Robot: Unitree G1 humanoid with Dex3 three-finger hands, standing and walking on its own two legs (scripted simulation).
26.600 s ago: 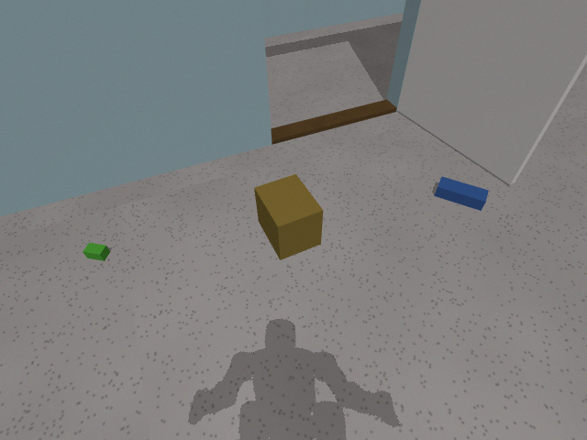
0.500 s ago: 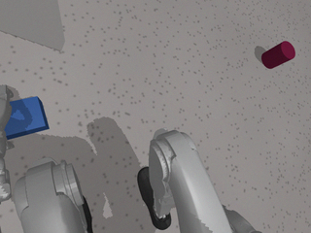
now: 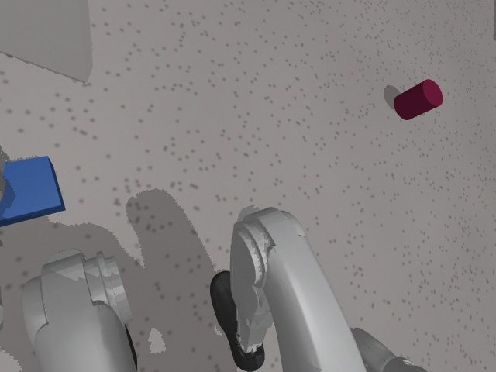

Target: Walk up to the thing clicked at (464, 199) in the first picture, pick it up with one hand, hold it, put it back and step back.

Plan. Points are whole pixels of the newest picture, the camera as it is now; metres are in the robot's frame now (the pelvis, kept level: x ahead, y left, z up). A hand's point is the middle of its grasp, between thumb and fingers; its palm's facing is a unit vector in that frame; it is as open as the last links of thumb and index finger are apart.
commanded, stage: rest palm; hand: left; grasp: from above
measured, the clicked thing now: out of the picture +0.41 +0.33 -0.27
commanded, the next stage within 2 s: close in 0.26 s
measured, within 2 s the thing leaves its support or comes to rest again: neither
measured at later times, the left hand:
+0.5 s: hand out of the picture +0.40 +0.32 -0.25, palm faces -0.47 -0.17 -0.87, open 13.9 cm
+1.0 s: hand out of the picture +0.40 +0.32 -0.25, palm faces -0.44 -0.13 -0.89, open 12.9 cm
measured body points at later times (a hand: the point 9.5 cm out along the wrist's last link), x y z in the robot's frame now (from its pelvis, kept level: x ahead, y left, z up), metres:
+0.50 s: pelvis +0.00 +0.00 +0.00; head +0.26 +0.12 +0.34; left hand +0.42 +0.33 -0.20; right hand +0.07 -0.25 -0.07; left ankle +0.06 +0.12 -0.26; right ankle +0.10 -0.11 -0.26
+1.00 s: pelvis -0.01 +0.00 +0.00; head +0.25 +0.14 +0.34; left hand +0.42 +0.32 -0.20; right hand +0.08 -0.25 -0.06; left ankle +0.06 +0.12 -0.26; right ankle +0.10 -0.11 -0.26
